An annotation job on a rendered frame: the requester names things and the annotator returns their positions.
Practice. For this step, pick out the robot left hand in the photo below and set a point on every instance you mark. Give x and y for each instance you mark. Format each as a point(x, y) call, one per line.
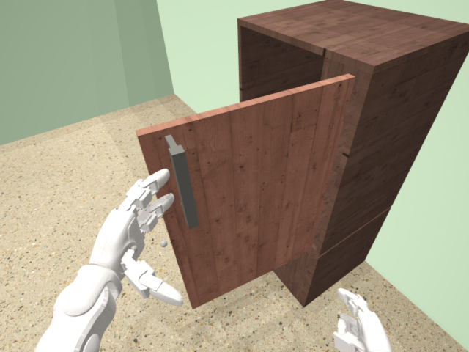
point(125, 227)

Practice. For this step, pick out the left robot forearm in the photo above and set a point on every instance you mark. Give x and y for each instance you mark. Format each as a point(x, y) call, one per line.
point(82, 312)

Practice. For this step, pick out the robot right hand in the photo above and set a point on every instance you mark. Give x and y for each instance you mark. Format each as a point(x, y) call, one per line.
point(365, 334)

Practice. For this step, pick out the cupboard door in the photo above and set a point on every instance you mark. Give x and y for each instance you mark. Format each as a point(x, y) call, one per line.
point(259, 172)

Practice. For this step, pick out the handle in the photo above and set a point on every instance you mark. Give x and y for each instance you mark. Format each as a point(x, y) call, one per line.
point(181, 173)

